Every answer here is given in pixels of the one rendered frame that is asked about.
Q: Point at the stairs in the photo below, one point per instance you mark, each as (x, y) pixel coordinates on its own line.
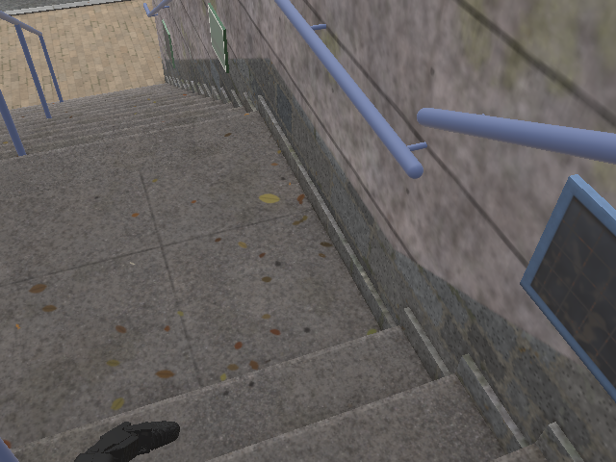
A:
(107, 116)
(365, 400)

